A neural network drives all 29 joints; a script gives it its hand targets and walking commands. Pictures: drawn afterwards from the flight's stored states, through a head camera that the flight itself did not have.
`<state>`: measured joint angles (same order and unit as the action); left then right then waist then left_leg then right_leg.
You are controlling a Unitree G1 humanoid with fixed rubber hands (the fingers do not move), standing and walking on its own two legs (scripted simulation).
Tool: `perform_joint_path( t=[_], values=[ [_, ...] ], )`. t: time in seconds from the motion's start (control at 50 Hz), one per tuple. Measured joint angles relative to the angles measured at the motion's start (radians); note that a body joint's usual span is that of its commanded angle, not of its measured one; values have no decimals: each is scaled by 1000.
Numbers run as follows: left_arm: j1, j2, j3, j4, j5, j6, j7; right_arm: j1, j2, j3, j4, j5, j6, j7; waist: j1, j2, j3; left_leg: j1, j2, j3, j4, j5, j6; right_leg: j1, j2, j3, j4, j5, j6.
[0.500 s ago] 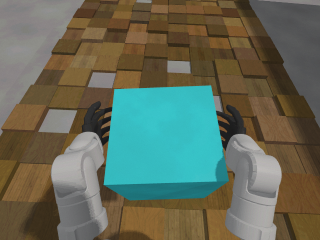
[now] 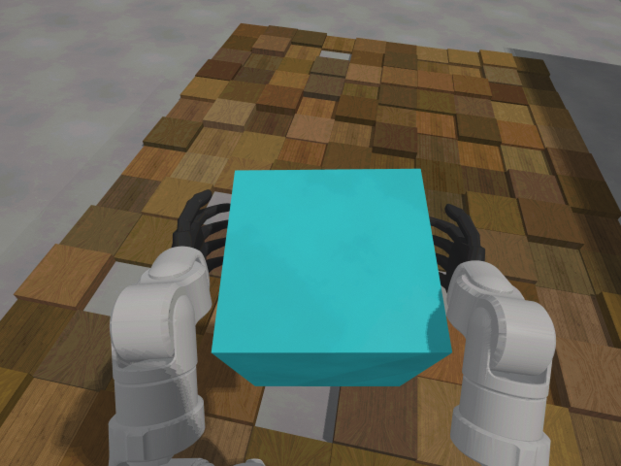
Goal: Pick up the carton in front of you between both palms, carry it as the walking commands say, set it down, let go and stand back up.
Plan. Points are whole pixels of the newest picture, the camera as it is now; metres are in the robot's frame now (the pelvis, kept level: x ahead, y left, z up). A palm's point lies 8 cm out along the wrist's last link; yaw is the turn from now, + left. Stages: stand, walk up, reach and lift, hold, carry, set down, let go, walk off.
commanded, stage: carry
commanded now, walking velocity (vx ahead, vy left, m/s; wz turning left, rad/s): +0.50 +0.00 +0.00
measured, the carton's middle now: (327, 291) +0.33 +0.02 +0.06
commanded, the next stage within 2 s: none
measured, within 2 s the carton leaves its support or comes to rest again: neither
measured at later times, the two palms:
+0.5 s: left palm (287, 93) +0.65 +0.11 +0.15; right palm (469, 108) +0.64 -0.19 +0.15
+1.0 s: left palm (290, 12) +0.96 +0.14 +0.16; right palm (428, 26) +0.92 -0.16 +0.17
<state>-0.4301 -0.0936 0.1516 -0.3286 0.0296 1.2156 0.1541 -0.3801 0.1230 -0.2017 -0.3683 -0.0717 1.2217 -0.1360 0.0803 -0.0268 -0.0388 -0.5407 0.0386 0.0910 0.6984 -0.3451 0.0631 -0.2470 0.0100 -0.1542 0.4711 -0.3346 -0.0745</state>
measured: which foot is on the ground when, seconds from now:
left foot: up 0.00-0.00, down 0.02-0.44, up 0.46-0.80, down 0.82-1.00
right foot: down 0.00-0.06, up 0.08-0.40, down 0.42-0.86, up 0.88-1.00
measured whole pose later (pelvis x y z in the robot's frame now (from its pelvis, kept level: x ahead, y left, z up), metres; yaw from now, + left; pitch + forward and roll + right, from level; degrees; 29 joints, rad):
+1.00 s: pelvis +0.59 +0.03 +0.04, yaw -3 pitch +6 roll -2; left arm -0.62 -0.05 0.21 -0.19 0.00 1.20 0.16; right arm -0.56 0.11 -0.25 -0.26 -0.05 1.18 -0.19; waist -0.05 -0.01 0.04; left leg -0.39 -0.01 0.11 0.51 -0.24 0.09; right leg -0.50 -0.01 -0.02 1.19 -0.42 -0.02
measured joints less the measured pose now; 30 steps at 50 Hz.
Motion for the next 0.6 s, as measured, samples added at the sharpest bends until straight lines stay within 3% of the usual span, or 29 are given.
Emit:
perform_joint_path(
  t=[0.04,0.08,0.12,0.18,0.26,0.34,0.42,0.44,0.46,0.48,0.54,0.6],
  values=[
    [-72,38,-1,67,-11,3,8,-69,-31,0,69,5,-1,-5,-29,-16,-8,51,-19,28,-89,122,8,19,-30,11,64,-66,19],
    [-127,80,13,130,-26,12,9,-145,-50,10,159,13,-1,-20,-65,-25,-15,77,-39,49,-70,151,15,-26,-54,46,228,-110,27],
    [-174,101,33,180,-41,28,11,-204,-61,7,218,23,15,-38,-99,6,-12,99,-42,40,-68,197,44,-116,-25,95,463,-151,17],
    [-237,93,74,262,-37,44,5,-245,-79,-8,271,52,43,-55,-130,20,-16,157,-44,40,-113,150,41,-248,-12,122,650,-116,5],
    [-264,59,121,285,-1,53,-1,-294,-89,-31,317,68,62,-66,-165,27,-22,240,-40,31,-199,126,28,-368,-34,123,622,-18,15],
    [-256,29,149,247,40,54,-15,-329,-77,-58,336,68,55,-67,-179,33,-23,327,-27,15,-269,95,16,-406,-50,111,429,58,32],
    [-248,20,160,213,64,52,-25,-351,-65,-67,347,61,39,-62,-173,26,-27,407,-12,1,-281,23,-13,-359,-38,77,164,149,37],
    [-246,12,157,215,70,43,-19,-354,-70,-63,347,60,35,-62,-164,51,-21,415,13,-6,-252,-6,-22,-341,-18,59,148,181,35],
    [-245,-1,151,227,76,32,-18,-350,-80,-68,343,58,32,-58,-153,83,-9,397,46,-17,-181,-22,-31,-320,1,34,151,172,35],
    [-250,-11,140,245,82,24,-14,-343,-90,-79,338,59,31,-52,-137,86,2,348,45,-38,-48,-20,-41,-308,1,24,162,146,34],
    [-237,-39,128,244,97,8,0,-322,-89,-111,331,63,17,-37,-70,38,42,163,-29,-77,343,-93,-51,-255,-15,49,129,104,37],
    [-176,-51,130,186,75,-11,2,-297,-42,-130,302,33,-17,-19,-29,32,65,19,-44,-75,384,-63,-56,-174,-20,53,34,104,39]
  ],
)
